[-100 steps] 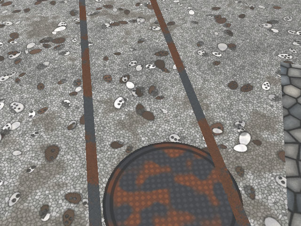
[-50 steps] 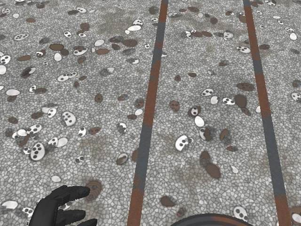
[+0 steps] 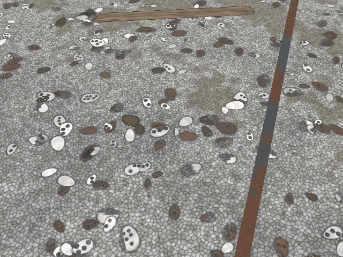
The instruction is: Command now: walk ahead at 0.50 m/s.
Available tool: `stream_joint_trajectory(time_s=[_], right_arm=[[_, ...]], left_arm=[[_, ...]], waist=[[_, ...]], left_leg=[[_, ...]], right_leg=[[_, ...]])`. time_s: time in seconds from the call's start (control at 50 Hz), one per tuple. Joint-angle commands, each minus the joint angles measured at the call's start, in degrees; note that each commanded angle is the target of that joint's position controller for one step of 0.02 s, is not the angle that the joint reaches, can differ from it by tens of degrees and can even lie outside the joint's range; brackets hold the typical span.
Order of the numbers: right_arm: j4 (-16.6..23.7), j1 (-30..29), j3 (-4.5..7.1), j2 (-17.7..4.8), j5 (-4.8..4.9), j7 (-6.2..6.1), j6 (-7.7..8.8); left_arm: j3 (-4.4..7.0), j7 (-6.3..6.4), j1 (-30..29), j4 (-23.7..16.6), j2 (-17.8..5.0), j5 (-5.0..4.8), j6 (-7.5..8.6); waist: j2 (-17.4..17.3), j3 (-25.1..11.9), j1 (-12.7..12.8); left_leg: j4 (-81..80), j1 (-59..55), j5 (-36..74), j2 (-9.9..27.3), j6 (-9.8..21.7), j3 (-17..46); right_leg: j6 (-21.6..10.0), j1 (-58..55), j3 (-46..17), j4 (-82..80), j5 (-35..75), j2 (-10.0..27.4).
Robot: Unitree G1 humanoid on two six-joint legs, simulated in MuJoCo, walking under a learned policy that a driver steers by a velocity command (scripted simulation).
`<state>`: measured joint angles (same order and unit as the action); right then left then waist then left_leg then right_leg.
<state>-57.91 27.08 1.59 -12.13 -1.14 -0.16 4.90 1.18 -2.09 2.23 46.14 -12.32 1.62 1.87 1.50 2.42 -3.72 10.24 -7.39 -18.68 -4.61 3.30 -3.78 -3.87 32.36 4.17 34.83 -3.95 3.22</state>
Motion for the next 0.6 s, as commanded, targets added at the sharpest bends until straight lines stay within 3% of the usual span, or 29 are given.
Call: stream_joint_trajectory(time_s=[0.02,0.04,0.06,0.08,0.1,0.12,0.14,0.16,0.2,0.26,0.32,0.42,0.48,0.52,0.56,0.58,0.6], right_arm=[[0.91,-0.07,1.88,-9.77,-0.36,-0.71,0.26],[0.77,-0.93,1.86,-9.85,-0.24,-0.67,-0.02],[1.75,-0.82,1.31,-8.54,0.11,-0.60,0.06],[3.00,5.91,0.06,-2.30,2.45,0.11,0.12],[2.25,3.39,1.37,-6.97,0.65,-0.01,0.17],[3.92,-1.92,1.87,-7.73,0.45,0.14,0.18],[4.48,-4.70,1.63,-6.94,0.41,0.39,0.46],[4.34,-5.55,1.59,-5.74,0.10,0.54,0.04],[3.50,-3.83,1.24,-3.75,-1.05,1.17,-1.51],[4.63,-7.58,1.20,-3.02,-1.06,1.80,-2.50],[7.00,-15.46,1.13,-3.37,-0.87,1.91,-2.73],[10.16,-26.10,0.36,-2.39,-0.36,1.92,-2.32],[11.73,-29.91,0.35,-3.06,-0.20,1.71,-1.91],[12.61,-30.41,0.57,-4.01,-0.03,1.58,-1.35],[11.61,-25.28,1.15,-5.32,0.13,1.17,-0.51],[9.41,-18.12,1.79,-6.33,-0.09,0.69,0.09],[6.89,-8.54,2.90,-9.24,-1.15,-0.10,0.91]], left_arm=[[1.82,0.85,3.57,-1.88,-5.78,0.00,1.43],[2.50,1.37,12.68,1.30,-6.67,0.26,1.96],[3.70,2.08,23.19,4.17,-10.19,1.44,2.53],[5.58,2.29,28.74,4.88,-17.18,2.30,2.48],[5.07,1.75,24.95,4.73,-14.46,-0.14,1.79],[4.34,1.65,18.15,4.00,-11.89,-0.94,1.69],[3.43,1.35,14.41,3.51,-8.12,-0.85,2.04],[2.91,1.33,13.12,3.89,-6.36,-0.84,2.45],[2.19,1.49,13.75,5.48,-4.18,-0.91,3.19],[2.56,1.54,17.67,7.80,-5.86,-1.21,4.16],[2.34,1.58,21.07,9.29,-5.67,-1.27,4.10],[1.95,1.94,26.09,11.27,-5.66,-1.19,3.92],[2.06,2.42,27.92,12.02,-6.41,-0.76,3.47],[2.36,2.79,27.23,12.00,-7.27,-0.42,3.20],[2.76,2.95,24.71,11.53,-8.22,-0.21,3.02],[2.88,2.76,23.38,11.30,-8.48,-0.47,2.97],[2.61,2.50,22.83,10.55,-7.28,-0.93,3.13]], waist=[[-5.38,0.49,5.26],[-3.93,-4.26,9.21],[-1.03,-10.97,12.71],[12.59,-19.46,10.86],[6.52,-18.35,9.94],[3.61,-8.54,7.03],[0.43,-4.13,5.85],[0.64,-1.68,4.31],[2.40,-1.03,2.17],[1.67,0.29,1.76],[1.54,2.51,3.35],[1.66,3.57,6.21],[1.98,3.61,7.23],[2.40,3.43,6.58],[2.87,1.56,3.68],[1.50,-1.90,0.46],[-1.47,-8.24,-3.01]], left_leg=[[9.96,1.34,51.66,17.05,6.08,4.92],[20.65,3.51,53.87,14.84,5.03,2.98],[35.62,13.87,40.49,12.32,3.99,1.44],[59.80,35.03,5.63,1.74,0.85,-1.74],[65.46,41.34,-9.73,0.89,1.93,7.11],[65.32,44.08,-4.42,4.62,2.39,7.63],[61.97,42.65,-0.10,6.83,2.44,7.14],[58.78,40.40,1.74,8.50,2.26,6.72],[55.60,35.44,3.46,9.46,1.09,5.74],[51.97,38.89,7.24,10.47,-0.30,4.14],[44.68,44.59,13.17,11.50,-1.69,2.74],[29.91,43.41,19.18,9.42,-2.67,0.67],[25.66,43.26,17.77,8.14,-2.56,0.93],[23.39,41.46,14.45,7.47,-1.80,1.60],[19.91,32.73,10.10,5.58,-0.50,1.49],[16.00,23.11,10.72,4.04,0.54,0.61],[15.07,8.73,10.80,8.08,2.53,4.51]], right_leg=[[-2.95,-8.27,1.72,-3.39,-5.70,-3.73],[-4.28,-19.18,2.64,-6.93,-4.25,-5.54],[-6.86,-34.75,-5.28,-7.29,-6.99,1.69],[-14.99,-52.15,-34.26,-12.02,-14.17,19.68],[-14.74,-48.82,-43.80,-19.15,-14.74,19.87],[-12.78,-40.09,-33.49,-19.75,-15.95,17.81],[-11.28,-32.58,-27.13,-21.94,-11.38,15.59],[-9.33,-27.86,-21.83,-23.44,-7.38,12.78],[-7.59,-22.42,-15.43,-25.39,-1.11,9.68],[-8.21,-22.45,-11.44,-27.51,3.62,8.51],[-7.98,-24.94,-9.23,-28.93,5.82,7.40],[-7.53,-28.68,-8.44,-27.43,11.79,6.61],[-8.29,-33.27,-10.44,-24.26,15.78,7.87],[-8.17,-35.30,-12.14,-21.75,18.85,8.96],[-6.74,-34.42,-12.50,-16.41,25.29,8.70],[-5.68,-32.62,-11.22,-8.49,28.66,6.67],[-4.46,-25.49,-9.04,3.88,22.13,3.30]])
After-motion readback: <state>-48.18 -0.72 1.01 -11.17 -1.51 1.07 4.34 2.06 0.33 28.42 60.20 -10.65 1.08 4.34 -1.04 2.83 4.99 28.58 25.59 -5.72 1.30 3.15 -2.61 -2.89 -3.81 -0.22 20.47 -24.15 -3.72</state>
